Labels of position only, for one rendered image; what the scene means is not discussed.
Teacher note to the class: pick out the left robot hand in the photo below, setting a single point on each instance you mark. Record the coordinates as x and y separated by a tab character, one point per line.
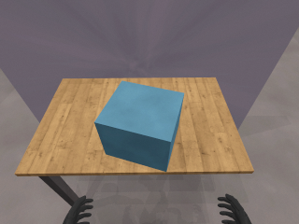
74	215

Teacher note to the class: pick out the carton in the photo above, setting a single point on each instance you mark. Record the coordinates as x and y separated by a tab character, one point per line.
139	124

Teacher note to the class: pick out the table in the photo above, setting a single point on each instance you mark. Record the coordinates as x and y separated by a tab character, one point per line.
67	143

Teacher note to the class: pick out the right robot hand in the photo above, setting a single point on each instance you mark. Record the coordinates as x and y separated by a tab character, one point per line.
239	215

